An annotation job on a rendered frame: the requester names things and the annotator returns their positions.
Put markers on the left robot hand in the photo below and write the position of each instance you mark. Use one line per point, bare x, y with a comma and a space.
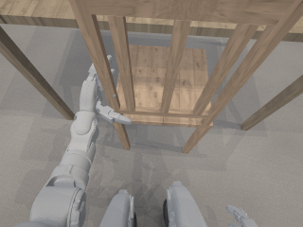
90, 93

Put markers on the table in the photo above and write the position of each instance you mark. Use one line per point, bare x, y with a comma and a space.
58, 13

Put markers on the chair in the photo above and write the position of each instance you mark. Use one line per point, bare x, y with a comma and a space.
169, 85

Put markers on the robot right shin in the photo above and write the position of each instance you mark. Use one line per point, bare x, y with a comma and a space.
172, 221

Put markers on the left robot forearm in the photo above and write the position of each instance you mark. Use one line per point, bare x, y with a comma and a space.
75, 165

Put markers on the left robot thigh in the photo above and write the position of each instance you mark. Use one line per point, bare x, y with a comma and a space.
119, 211

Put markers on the right robot hand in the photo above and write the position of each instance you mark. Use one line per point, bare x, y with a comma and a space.
240, 216

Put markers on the robot left upper arm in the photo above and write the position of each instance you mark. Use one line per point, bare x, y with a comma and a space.
58, 206

